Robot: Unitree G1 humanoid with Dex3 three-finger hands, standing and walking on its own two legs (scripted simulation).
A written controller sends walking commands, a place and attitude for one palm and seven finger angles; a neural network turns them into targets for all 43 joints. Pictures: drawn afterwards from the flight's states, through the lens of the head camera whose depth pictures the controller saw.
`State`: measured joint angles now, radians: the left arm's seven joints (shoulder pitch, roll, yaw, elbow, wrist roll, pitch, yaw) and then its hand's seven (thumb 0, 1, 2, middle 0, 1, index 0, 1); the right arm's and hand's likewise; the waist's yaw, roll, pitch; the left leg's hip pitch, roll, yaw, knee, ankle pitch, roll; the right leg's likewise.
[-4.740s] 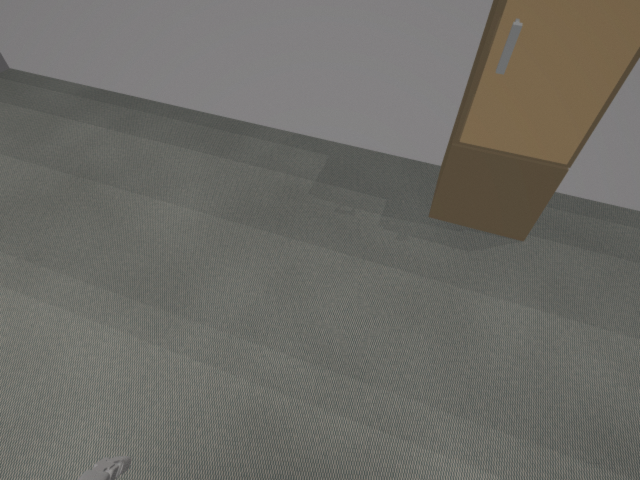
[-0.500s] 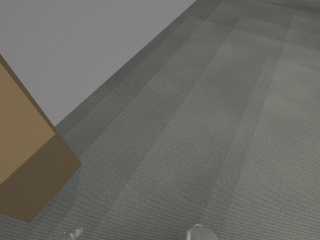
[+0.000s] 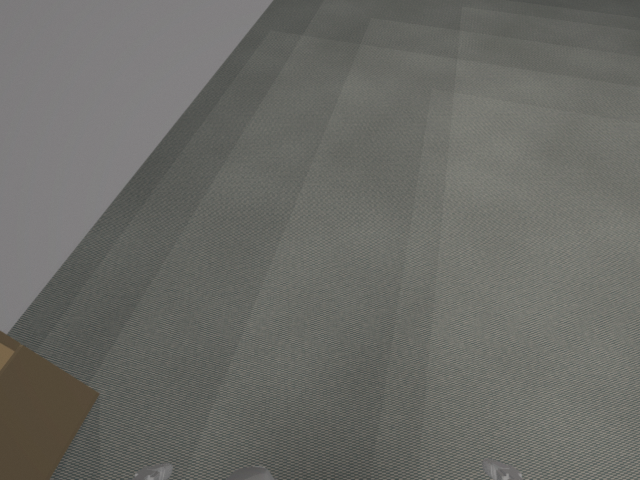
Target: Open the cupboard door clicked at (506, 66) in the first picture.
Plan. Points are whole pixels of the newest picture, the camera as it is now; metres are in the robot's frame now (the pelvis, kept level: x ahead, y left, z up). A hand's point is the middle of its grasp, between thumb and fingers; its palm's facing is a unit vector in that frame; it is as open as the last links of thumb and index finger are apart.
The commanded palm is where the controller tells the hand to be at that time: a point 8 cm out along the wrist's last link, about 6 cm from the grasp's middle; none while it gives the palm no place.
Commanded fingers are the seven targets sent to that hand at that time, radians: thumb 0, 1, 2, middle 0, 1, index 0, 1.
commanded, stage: walk to a spot facing it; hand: left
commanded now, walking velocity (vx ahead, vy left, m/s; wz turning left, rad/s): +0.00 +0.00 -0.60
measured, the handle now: out of the picture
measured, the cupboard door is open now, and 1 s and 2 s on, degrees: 0 0 0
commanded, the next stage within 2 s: turn to face it in 1.72 s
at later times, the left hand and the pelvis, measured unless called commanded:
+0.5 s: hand (200, 461) +0.15 +0.18 -0.16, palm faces -0.32 -0.92 -0.22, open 7.4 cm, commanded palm none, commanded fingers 0.00 0.90 0.90 -0.20 -0.30 -0.20 -0.30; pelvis -0.01 +0.02 +0.00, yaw -20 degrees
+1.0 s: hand (248, 469) +0.15 +0.11 -0.15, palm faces -0.52 -0.82 -0.24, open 7.4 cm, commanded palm none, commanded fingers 0.00 0.90 0.90 -0.20 -0.30 -0.20 -0.30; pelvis -0.01 -0.01 +0.01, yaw -36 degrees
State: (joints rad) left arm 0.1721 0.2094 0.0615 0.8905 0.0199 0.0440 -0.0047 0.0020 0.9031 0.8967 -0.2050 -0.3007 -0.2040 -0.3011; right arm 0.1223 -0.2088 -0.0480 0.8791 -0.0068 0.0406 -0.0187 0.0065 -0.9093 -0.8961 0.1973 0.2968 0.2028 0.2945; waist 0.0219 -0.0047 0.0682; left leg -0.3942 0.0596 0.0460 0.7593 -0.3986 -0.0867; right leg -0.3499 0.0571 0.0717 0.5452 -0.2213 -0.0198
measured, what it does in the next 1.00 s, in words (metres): steps on the spot, turning right: left foot, then right foot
